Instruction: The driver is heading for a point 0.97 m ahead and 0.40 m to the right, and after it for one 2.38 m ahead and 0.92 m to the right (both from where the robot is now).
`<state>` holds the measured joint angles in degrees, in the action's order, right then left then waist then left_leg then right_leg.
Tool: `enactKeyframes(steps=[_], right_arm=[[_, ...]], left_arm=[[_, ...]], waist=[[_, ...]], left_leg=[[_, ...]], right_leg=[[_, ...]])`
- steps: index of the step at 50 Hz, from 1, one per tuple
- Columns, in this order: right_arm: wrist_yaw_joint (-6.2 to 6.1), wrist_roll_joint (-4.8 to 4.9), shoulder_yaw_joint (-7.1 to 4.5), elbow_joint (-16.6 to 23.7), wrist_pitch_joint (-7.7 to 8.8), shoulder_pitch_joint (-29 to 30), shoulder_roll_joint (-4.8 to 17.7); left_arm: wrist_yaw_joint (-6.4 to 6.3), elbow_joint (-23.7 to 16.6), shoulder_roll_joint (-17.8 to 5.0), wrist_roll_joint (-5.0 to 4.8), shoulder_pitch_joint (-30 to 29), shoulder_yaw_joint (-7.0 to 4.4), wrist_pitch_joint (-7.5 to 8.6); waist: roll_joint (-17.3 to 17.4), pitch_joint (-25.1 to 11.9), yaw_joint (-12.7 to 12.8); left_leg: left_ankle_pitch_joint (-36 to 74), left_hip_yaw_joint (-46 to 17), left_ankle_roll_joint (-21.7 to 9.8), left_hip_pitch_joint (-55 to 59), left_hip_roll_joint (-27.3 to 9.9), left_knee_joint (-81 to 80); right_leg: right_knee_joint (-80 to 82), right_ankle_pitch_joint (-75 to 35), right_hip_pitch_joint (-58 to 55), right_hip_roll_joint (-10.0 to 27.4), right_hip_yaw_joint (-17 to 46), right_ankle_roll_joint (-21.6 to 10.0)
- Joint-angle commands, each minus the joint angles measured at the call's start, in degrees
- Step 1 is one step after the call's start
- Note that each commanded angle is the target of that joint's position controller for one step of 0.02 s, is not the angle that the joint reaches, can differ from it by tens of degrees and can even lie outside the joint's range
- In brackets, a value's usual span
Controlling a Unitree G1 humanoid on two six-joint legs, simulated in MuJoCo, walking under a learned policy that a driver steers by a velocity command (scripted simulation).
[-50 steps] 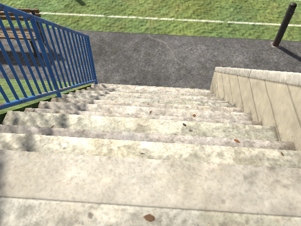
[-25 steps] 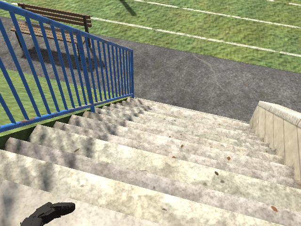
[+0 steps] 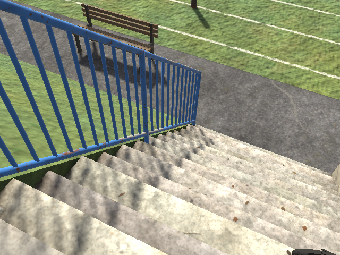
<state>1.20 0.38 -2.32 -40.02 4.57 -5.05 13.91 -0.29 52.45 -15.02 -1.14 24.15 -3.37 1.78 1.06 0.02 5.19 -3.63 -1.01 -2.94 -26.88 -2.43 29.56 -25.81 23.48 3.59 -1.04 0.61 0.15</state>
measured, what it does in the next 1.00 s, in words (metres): goes down, turning right: right foot 0.21 m lower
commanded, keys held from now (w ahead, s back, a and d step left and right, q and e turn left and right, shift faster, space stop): w+e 1.00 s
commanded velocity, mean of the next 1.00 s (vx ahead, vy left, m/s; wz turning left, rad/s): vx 0.50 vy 0.00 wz -0.50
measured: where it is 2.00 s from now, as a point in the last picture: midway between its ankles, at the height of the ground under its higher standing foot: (259, 244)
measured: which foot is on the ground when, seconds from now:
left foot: down 0.00-0.66, up 0.68-1.00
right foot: down 0.00-0.02, up 0.04-0.64, down 0.66-1.00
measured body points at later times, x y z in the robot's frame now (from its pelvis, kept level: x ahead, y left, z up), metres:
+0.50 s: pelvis +0.18 -0.02 -0.04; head +0.18 -0.02 +0.41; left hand +0.37 +0.22 -0.14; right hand +0.13 -0.29 -0.16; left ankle +0.12 +0.12 -0.73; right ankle +0.28 -0.24 -0.70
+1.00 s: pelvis +0.37 -0.17 -0.24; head +0.34 -0.19 +0.21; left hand +0.48 +0.03 -0.38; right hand +0.36 -0.46 -0.35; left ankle +0.62 -0.10 -0.86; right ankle +0.27 -0.22 -0.94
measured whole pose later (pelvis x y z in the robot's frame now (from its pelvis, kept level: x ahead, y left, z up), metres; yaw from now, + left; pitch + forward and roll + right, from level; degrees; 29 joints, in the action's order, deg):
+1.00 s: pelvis +0.37 -0.17 -0.24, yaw -34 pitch +1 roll +1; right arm -2.0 -0.8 -3.2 -41.2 2.0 -10.2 12.9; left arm -2.4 52.9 -7.3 -0.9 26.7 -0.4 1.5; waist 2.8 -3.0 0.6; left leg 15.1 -7.7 4.0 -50.0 -2.7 64.4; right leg -52.6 32.3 19.8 -7.7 8.6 -4.2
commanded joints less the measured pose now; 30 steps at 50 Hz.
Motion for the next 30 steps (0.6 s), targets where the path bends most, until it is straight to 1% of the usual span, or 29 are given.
enactKeyframes(steps=[1, 2, 3, 4, 5, 6, 7, 8, 9, 10, 11, 12, 13, 14, 15, 16, 17, 18, 19, 20, 22, 23, 24, 25, 26, 27, 28, 29, 30], right_arm=[[-0.45, -0.72, -5.08, -1.1, 0.78, -21.4, 14.9], [0.31, -0.25, -4.54, -2.6, 0.06, -24.5, 12.5], [0.47, 0.22, -3.53, -2.8, -0.12, -21.7, 9.6], [0.61, -0.39, -2.86, -2.1, -0.11, -17.1, 8.2], [0.83, -0.55, -2.17, -1.7, 0.15, -12.8, 6.2], [0.93, -0.64, -1.85, -1.8, 0.57, -9.9, 4.9], [1.03, -0.73, -1.76, -2.0, 1.03, -8.1, 3.8], [1.21, -0.51, -1.88, -2.8, 1.46, -8.3, 3.4], [1.03, -0.57, -2.19, -4.0, 1.63, -9.3, 3.9], [0.60, -1.09, -2.86, -5.1, 1.67, -10.7, 5.4], [0.18, -1.81, -3.34, -6.5, 1.38, -12.4, 6.5], [-0.07, -1.61, -3.45, -7.3, 1.03, -13.6, 6.8], [-0.15, -2.14, -3.46, -7.0, 1.06, -13.5, 7.8], [-0.28, -2.82, -3.49, -7.6, 1.33, -13.5, 8.8], [-0.22, -2.21, -3.19, -7.7, 1.30, -13.7, 8.1], [-0.19, -1.96, -2.85, -7.8, 1.27, -13.7, 7.4], [-0.07, -1.79, -2.87, -6.8, 1.37, -13.9, 8.0], [-0.53, -1.40, -2.92, -7.4, 1.17, -14.9, 7.8], [-1.65, -0.66, -2.31, -7.8, 1.16, -16.0, 5.0], [-2.20, -0.30, -1.99, -7.9, 1.37, -17.7, 4.0], [-2.69, -1.07, -2.57, -8.3, 1.39, -21.7, 6.0], [-3.37, -1.69, -2.51, -7.1, 1.24, -19.5, 6.3], [-4.30, -1.57, -2.56, -6.6, 1.21, -18.5, 7.0], [-4.89, -1.49, -2.43, -6.1, 1.25, -17.8, 7.1], [-4.79, -0.83, -2.38, -6.4, 0.45, -17.3, 7.2], [-4.62, 0.07, -2.66, -6.4, -0.03, -17.7, 7.5], [-4.53, 0.51, -2.91, -6.8, -0.33, -18.4, 7.8], [-4.49, 0.63, -3.00, -7.3, -0.85, -18.8, 7.4], [-3.94, 0.49, -3.85, -7.3, -0.79, -16.5, 10.1]], left_arm=[[-0.21, -4.3, -0.9, 0.74, 3.6, 0.69, 0.53], [-0.02, -4.3, -2.3, -0.32, 4.4, 0.46, 1.01], [-0.38, -4.6, -7.8, -1.69, 1.5, -1.58, 0.88], [-0.88, -5.4, -8.6, -1.83, -1.0, -2.11, 0.30], [-1.31, -5.5, -7.8, -1.09, -1.4, -2.35, -0.56], [-1.60, -5.3, -6.7, -0.49, 0.1, -2.64, -1.52], [-1.76, -5.2, -5.8, -0.37, 1.3, -2.75, -2.48], [-1.65, -5.6, -5.7, -0.82, 1.2, -3.14, -3.39], [-1.56, -6.4, -5.8, -0.55, 0.4, -3.44, -3.92], [-1.45, -7.8, -5.4, 0.02, -1.9, -3.42, -4.36], [-1.30, -8.5, -4.6, 0.47, -2.9, -3.11, -4.17], [-1.04, -8.7, -4.1, 0.11, -2.3, -2.95, -4.27], [-0.71, -8.6, -4.0, 0.27, -2.0, -2.93, -4.35], [-0.36, -7.6, -4.4, 0.33, -0.1, -3.18, -4.44], [-0.05, -7.6, -4.6, 0.15, 0.3, -3.29, -4.56], [0.01, -8.2, -4.5, 0.06, -1.1, -3.29, -4.80], [-0.16, -9.5, -5.9, 0.15, -3.4, -3.85, -4.96], [-0.28, -10.3, -5.2, 0.64, -6.1, -3.64, -5.26], [0.13, -11.5, -5.5, 0.29, -9.1, -3.88, -5.05], [0.27, -13.0, -6.0, 0.15, -12.1, -3.99, -4.87], [0.70, -15.0, -4.9, 0.55, -15.4, -3.65, -4.55], [1.60, -15.0, -5.7, 0.07, -15.0, -4.02, -4.59], [2.53, -15.2, -5.2, 0.34, -15.8, -3.86, -4.81], [3.09, -14.7, -4.0, 0.75, -15.5, -3.45, -5.11], [3.70, -14.2, -1.9, 0.10, -15.4, -2.68, -5.28], [4.16, -14.5, -0.7, -0.90, -16.9, -2.07, -5.30], [4.27, -14.5, -1.1, -1.47, -18.5, -2.11, -5.55], [4.15, -14.1, -2.1, -1.85, -18.2, -2.37, -5.81], [3.93, -11.1, -4.2, -1.62, -12.0, -3.48, -6.36]], waist=[[9.6, -15.3, -10.2], [15.6, -17.4, -11.3], [9.5, -9.7, -10.6], [6.4, -5.0, -9.2], [5.2, -2.1, -7.5], [6.5, -0.8, -5.6], [6.5, -0.4, -4.4], [6.3, -0.6, -3.9], [4.9, -0.5, -4.1], [3.7, -0.1, -4.7], [2.3, -0.5, -5.0], [1.8, -0.5, -5.0], [0.9, -1.6, -4.6], [1.2, -2.5, -4.1], [1.1, -1.5, -4.1], [2.2, -0.3, -4.4], [0.6, 0.6, -4.6], [3.7, 1.8, -5.7], [5.6, 3.0, -6.5], [5.8, 4.5, -8.1], [5.8, 4.9, -10.4], [2.8, 7.0, -9.6], [3.3, 6.4, -9.7], [3.1, 5.4, -10.2], [2.5, 5.5, -10.4], [2.4, 6.7, -11.2], [2.8, 7.9, -12.3], [3.7, 8.8, -13.2], [5.8, 4.1, -9.6]], left_leg=[[1.4, -21.1, -11.5, 40.9, -17.4, -1.3], [-12.9, -34.2, -14.3, 40.3, -21.1, -9.3], [-20.6, -30.7, -12.3, 33.6, -19.7, -11.5], [-20.4, -24.2, -10.5, 26.3, -18.0, -13.1], [-18.0, -19.1, -9.5, 20.7, -16.2, -15.3], [-14.4, -15.0, -8.6, 16.7, -14.7, -16.3], [-10.9, -11.6, -7.8, 14.2, -13.6, -17.0], [-10.0, -9.8, -7.7, 14.4, -13.3, -17.3], [-6.9, -8.1, -8.0, 15.0, -13.3, -17.0], [-3.7, -5.8, -8.6, 15.3, -13.2, -16.7], [0.1, -4.8, -9.4, 15.9, -14.1, -15.0], [3.0, -4.7, -9.8, 16.8, -14.8, -13.4], [3.8, -2.5, -10.1, 16.3, -14.6, -11.1], [5.1, -3.8, -10.4, 15.7, -16.8, -8.7], [3.8, -3.2, -10.0, 15.2, -16.8, -7.3], [2.4, -2.7, -9.4, 14.4, -17.0, -6.6], [-1.5, 0.0, -7.8, 14.3, -15.0, -5.6], [-0.5, 0.7, -7.0, 15.0, -15.3, -4.2], [-5.3, 0.2, -4.4, 18.8, -16.8, -1.4], [-6.4, -0.4, -4.0, 20.6, -18.2, 0.7], [-5.9, -1.9, -4.2, 23.1, -21.3, 5.2], [-10.3, 2.2, -3.4, 16.6, -20.0, 7.7], [-13.8, 4.7, -2.2, 12.7, -19.9, 10.7], [-16.5, 8.0, -0.9, 8.4, -18.9, 13.3], [-20.6, 11.3, 0.8, 4.2, -17.1, 14.6], [-23.0, 12.2, 1.5, 1.1, -17.2, 15.8], [-23.1, 12.3, 2.2, 0.8, -17.9, 18.0], [-21.3, 12.8, 3.1, 2.8, -18.7, 21.1], [-18.2, 12.1, 3.7, 0.4, -20.5, 27.6]], right_leg=[[-32.6, -4.7, 26.8, 0.0, 0.9, -2.8], [-42.8, 11.2, 35.6, -1.5, 5.3, -2.9], [-48.2, 7.7, 39.4, 0.8, 7.9, -3.5], [-49.0, 3.1, 38.8, 2.7, 6.8, -3.7], [-47.2, -1.1, 37.0, 4.1, 6.9, -3.4], [-44.9, -4.3, 34.4, 5.6, 8.0, -3.1], [-43.1, -6.0, 31.7, 6.3, 8.3, -2.9], [-41.9, -7.0, 32.0, 6.8, 8.5, -3.1], [-40.5, -8.3, 33.1, 6.6, 8.9, -3.2], [-39.1, -10.0, 34.2, 6.4, 7.8, -2.5], [-39.2, -11.9, 35.2, 6.2, 7.9, -2.1], [-38.9, -13.3, 37.3, 6.1, 9.0, -2.2], [-40.0, -17.6, 36.6, 5.4, 6.7, -2.0], [-43.5, -20.2, 36.7, 5.6, 7.8, -2.4], [-44.9, -20.0, 39.0, 5.7, 8.4, -2.8], [-45.8, -20.2, 40.4, 5.3, 8.0, -2.9], [-41.9, -26.1, 41.4, 5.4, 8.4, -3.2], [-40.8, -28.2, 42.8, 5.2, 7.3, -3.1], [-36.9, -31.1, 47.1, 6.8, 12.3, -3.2], [-34.4, -32.3, 50.5, 6.2, 12.9, -3.3], [-32.9, -32.9, 54.8, 6.0, 13.0, -3.7], [-26.1, -40.8, 51.3, 5.6, 12.2, -3.4], [-22.9, -49.8, 46.5, 5.7, 10.5, -2.3], [-20.7, -55.0, 40.4, 5.0, 7.8, -1.6], [-16.3, -54.8, 33.2, 4.4, 4.0, -1.3], [-14.2, -54.4, 28.1, 3.7, 1.0, -0.8], [-11.9, -52.8, 26.4, 3.5, -0.1, -0.7], [-8.2, -52.5, 26.4, 4.2, -0.2, -0.8], [-17.4, -55.2, 17.7, 3.9, -1.4, -1.1]])
Keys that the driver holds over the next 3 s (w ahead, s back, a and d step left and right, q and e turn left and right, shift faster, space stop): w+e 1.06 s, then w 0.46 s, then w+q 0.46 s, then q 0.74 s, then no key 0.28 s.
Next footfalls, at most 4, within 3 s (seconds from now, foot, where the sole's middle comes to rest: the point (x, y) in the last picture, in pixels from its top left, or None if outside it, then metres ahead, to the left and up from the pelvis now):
0.66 right None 0.31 -0.24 -0.97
1.22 left None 0.62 -0.13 -1.17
1.72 right None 0.70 -0.54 -1.36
2.26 left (247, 229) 0.99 -0.42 -1.58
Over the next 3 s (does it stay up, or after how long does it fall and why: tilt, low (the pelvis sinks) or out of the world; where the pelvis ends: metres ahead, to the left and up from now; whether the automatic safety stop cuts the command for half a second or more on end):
stays up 0.92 -0.58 -0.84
